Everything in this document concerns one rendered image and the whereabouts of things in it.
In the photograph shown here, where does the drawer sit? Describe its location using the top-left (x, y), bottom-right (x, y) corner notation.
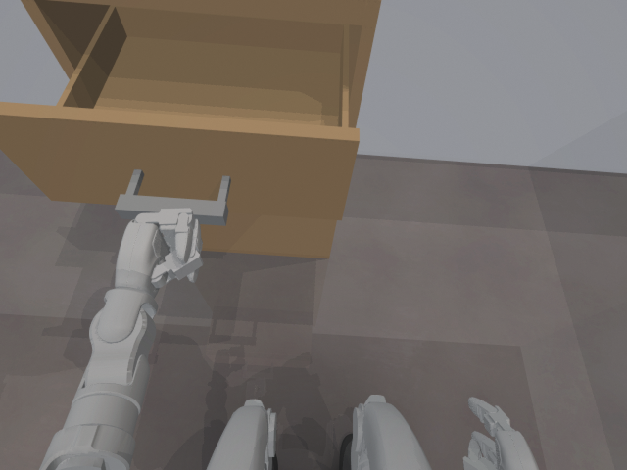
top-left (0, 5), bottom-right (360, 220)

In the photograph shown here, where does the robot left thigh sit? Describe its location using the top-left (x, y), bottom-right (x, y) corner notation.
top-left (206, 406), bottom-right (277, 470)

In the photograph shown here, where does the robot thigh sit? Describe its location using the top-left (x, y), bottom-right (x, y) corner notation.
top-left (353, 402), bottom-right (432, 470)
top-left (206, 406), bottom-right (277, 470)

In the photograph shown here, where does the robot left hand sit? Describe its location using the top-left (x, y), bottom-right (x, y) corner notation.
top-left (115, 208), bottom-right (203, 299)

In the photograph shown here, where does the left robot forearm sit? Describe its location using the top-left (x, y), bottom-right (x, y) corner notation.
top-left (39, 287), bottom-right (158, 470)

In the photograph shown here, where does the robot right hand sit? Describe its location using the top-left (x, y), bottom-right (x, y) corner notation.
top-left (463, 397), bottom-right (539, 470)

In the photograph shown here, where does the cabinet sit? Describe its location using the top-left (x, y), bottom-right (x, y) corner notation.
top-left (21, 0), bottom-right (381, 259)

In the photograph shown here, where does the handle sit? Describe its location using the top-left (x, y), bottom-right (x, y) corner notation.
top-left (115, 169), bottom-right (231, 226)

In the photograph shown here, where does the robot right thigh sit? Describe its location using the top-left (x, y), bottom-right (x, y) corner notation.
top-left (353, 402), bottom-right (432, 470)

